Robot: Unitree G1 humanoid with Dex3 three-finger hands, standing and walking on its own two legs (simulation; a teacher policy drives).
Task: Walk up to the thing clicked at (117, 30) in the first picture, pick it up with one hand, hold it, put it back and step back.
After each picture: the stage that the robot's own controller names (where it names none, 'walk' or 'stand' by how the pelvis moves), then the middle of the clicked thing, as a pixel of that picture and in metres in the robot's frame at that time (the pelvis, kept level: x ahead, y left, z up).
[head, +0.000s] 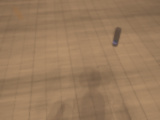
stand; (116, 37) +1.53 -0.45 -0.66
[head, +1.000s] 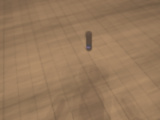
walk; (88, 41) +1.45 -0.01 -0.63
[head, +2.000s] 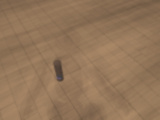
walk; (58, 71) +0.93 +0.27 -0.64
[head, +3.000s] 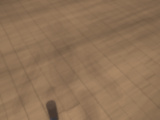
walk; (52, 112) +0.54 +0.21 -0.63
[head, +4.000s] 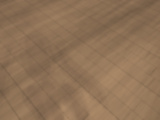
stand; out of the picture +0.35 +0.11 -0.61
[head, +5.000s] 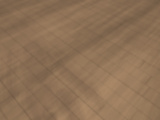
stand; out of the picture +0.32 +0.15 -0.65
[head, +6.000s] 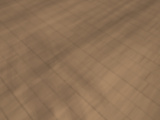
stand; out of the picture +0.31 +0.17 -0.64
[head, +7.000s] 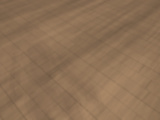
stand; out of the picture +0.31 +0.17 -0.66
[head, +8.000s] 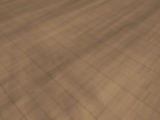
stand; out of the picture +0.31 +0.17 -0.66
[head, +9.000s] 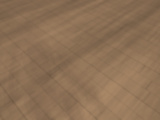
stand; out of the picture +0.30 +0.17 -0.66
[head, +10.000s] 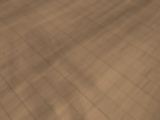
go down; out of the picture +0.31 +0.16 -0.65
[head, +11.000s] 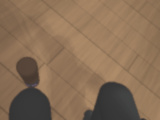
go down; (30, 74) +0.40 +0.17 -0.25
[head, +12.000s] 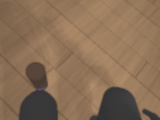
close in; (38, 78) +0.40 +0.17 -0.26
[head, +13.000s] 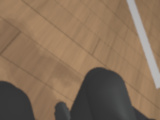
close in; out of the picture +0.39 +0.22 -0.16
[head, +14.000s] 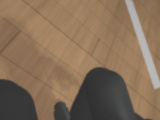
close; out of the picture +0.38 +0.22 -0.16
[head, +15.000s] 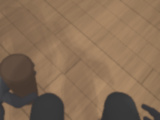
lift; (24, 85) +0.33 +0.20 -0.03
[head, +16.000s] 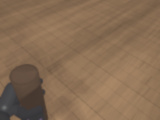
hold; (32, 101) +0.30 +0.17 +0.06
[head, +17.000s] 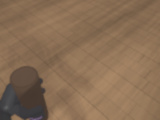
hold; (33, 100) +0.30 +0.17 +0.03
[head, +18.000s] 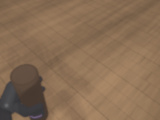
hold; (33, 98) +0.31 +0.17 +0.03
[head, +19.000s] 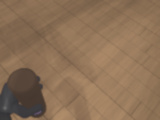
crouch; (31, 97) +0.32 +0.17 -0.02
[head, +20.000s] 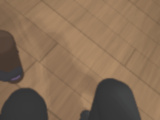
lower; (8, 62) +0.42 +0.20 -0.10
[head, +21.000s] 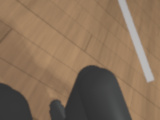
lower; out of the picture +0.40 +0.24 -0.17
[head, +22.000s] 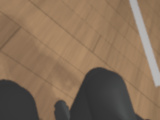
lower; out of the picture +0.38 +0.24 -0.16
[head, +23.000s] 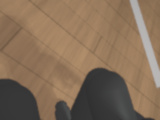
lower; out of the picture +0.37 +0.24 -0.16
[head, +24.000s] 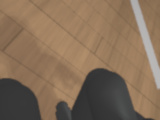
lower; out of the picture +0.37 +0.24 -0.16
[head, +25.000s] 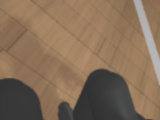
open; out of the picture +0.36 +0.24 -0.16
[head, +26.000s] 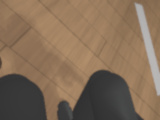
stand; out of the picture +0.35 +0.23 -0.17
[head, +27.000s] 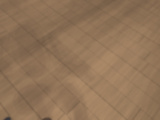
stand; out of the picture +0.32 +0.17 -0.52
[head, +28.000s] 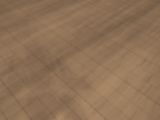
stand; out of the picture +0.31 +0.17 -0.60
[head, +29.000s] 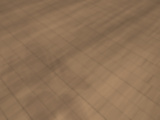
stand; out of the picture +0.30 +0.17 -0.60
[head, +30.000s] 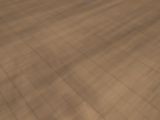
stand; out of the picture +0.32 +0.14 -0.65
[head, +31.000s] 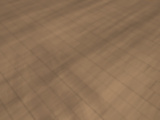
stand; out of the picture +0.30 +0.17 -0.66
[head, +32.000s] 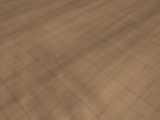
stand; out of the picture +0.29 +0.19 -0.66
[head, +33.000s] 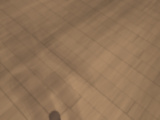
walk; out of the picture +0.36 +0.15 -0.64
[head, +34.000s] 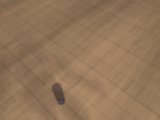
walk; (59, 94) +0.60 +0.22 -0.63
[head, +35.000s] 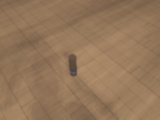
stand; (73, 65) +0.93 +0.12 -0.63
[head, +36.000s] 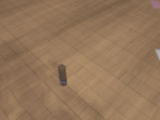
stand; (62, 75) +0.90 +0.17 -0.65
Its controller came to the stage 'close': yes
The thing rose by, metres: 0.67
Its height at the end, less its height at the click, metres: +0.00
